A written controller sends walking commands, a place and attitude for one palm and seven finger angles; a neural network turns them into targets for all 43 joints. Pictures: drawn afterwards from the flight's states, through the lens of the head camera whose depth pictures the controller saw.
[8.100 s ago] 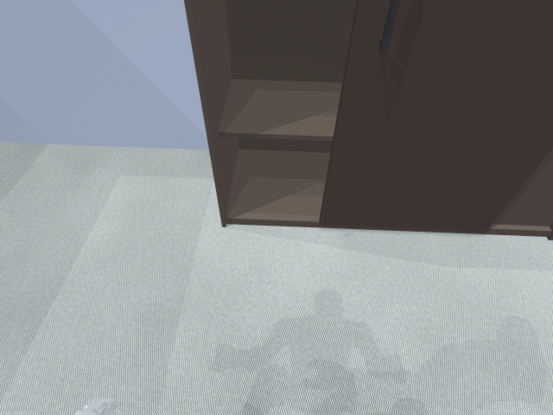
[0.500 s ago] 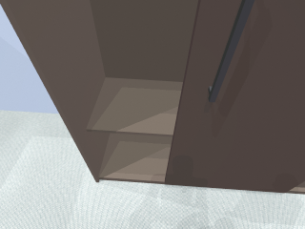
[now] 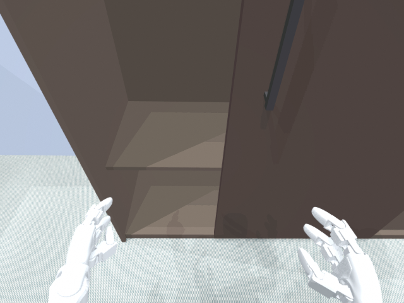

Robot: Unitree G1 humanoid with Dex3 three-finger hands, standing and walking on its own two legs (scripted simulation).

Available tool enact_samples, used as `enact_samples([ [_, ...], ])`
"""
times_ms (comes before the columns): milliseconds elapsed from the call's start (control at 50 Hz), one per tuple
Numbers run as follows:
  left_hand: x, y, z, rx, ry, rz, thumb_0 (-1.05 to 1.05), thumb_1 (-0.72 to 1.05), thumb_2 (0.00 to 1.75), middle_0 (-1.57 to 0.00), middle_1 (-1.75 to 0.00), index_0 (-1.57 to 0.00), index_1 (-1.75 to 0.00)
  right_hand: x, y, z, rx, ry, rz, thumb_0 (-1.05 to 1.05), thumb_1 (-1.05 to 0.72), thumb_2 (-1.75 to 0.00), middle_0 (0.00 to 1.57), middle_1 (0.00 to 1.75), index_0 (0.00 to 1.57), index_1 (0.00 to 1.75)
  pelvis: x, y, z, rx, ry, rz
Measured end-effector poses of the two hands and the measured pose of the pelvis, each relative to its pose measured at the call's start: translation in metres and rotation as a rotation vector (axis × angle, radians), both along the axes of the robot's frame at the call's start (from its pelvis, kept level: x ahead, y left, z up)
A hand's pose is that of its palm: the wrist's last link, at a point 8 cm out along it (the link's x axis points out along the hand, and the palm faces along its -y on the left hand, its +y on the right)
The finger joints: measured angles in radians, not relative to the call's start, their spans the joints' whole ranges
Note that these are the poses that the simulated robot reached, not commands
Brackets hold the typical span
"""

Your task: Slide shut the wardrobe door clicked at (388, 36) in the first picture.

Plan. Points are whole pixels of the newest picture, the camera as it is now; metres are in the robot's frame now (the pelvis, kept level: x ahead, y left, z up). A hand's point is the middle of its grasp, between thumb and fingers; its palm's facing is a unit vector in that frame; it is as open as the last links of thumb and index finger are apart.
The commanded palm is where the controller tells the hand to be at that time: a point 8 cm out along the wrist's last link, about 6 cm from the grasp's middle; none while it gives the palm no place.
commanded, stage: raise the hand with hooked fingers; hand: right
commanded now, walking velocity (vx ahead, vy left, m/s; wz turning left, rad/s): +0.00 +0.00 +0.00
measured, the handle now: (285, 33) +0.53 -0.14 +0.30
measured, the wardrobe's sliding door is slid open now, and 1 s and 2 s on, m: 0.44 0.44 0.44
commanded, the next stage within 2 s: move the hooked fingers beside the handle in 1.62 s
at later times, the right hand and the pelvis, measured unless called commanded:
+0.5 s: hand (376, 210) +0.24 -0.25 +0.16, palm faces +0.04 +0.99 -0.10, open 12.0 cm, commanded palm +0.20 -0.29 +0.17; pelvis +0.00 -0.02 +0.03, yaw +0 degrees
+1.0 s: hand out of the picture +0.27 -0.30 +0.26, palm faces +0.09 +0.99 -0.15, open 13.9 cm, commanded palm +0.24 -0.34 +0.27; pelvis +0.01 -0.02 +0.04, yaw -1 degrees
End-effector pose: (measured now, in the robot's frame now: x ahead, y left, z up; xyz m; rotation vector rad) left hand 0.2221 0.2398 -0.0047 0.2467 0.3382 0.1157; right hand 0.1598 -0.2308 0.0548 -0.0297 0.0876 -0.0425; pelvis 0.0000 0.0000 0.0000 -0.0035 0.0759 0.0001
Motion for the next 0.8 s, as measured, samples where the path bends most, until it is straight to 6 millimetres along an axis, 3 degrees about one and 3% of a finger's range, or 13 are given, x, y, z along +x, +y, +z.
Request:
enact_samples([
  [80,-0.006,-0.020,-0.015,-0.007,0.051,-0.069,0.01,0.90,0.90,-0.19,-0.30,-0.20,-0.30,-0.011,-0.022,0.019,-0.045,-0.085,-0.071,0.01,-0.44,-0.70,0.24,0.60,0.23,0.59,-0.006,0.001,0.000,0.022,-0.016,-0.030],
  [200,-0.043,-0.042,-0.043,-0.066,0.175,-0.083,0.01,0.90,0.90,-0.20,-0.30,-0.20,-0.30,0.021,-0.026,0.056,-0.064,-0.180,0.055,0.01,-0.30,-0.64,0.24,0.69,0.24,0.68,-0.011,-0.003,0.008,0.034,-0.044,-0.040],
  [300,-0.076,-0.040,-0.048,-0.104,0.218,-0.012,0.01,0.90,0.90,-0.20,-0.30,-0.20,-0.30,0.046,-0.036,0.071,-0.055,-0.115,0.089,0.00,-0.19,-0.59,0.25,0.76,0.25,0.75,-0.007,-0.009,0.018,0.022,-0.054,-0.014],
  [420,-0.093,-0.026,-0.041,-0.068,0.220,0.033,0.01,0.90,0.90,-0.20,-0.30,-0.20,-0.30,0.050,-0.057,0.096,-0.068,-0.156,0.028,0.00,-0.05,-0.53,0.26,0.85,0.26,0.84,-0.004,-0.016,0.026,0.018,-0.071,0.002],
  [580,-0.071,-0.018,-0.021,-0.008,0.154,0.030,0.01,0.90,0.90,-0.20,-0.30,-0.20,-0.30,0.057,-0.077,0.122,-0.082,-0.190,0.008,0.00,0.14,-0.45,0.28,0.97,0.28,0.96,-0.001,-0.023,0.033,0.019,-0.110,-0.005],
  [800,-0.021,-0.050,0.003,-0.052,0.053,-0.066,0.01,0.90,0.90,-0.20,-0.30,-0.20,-0.30,0.073,-0.104,0.173,-0.100,-0.246,-0.020,-0.01,0.39,-0.34,0.30,1.13,0.29,1.12,0.006,-0.024,0.040,0.016,-0.141,-0.012],
])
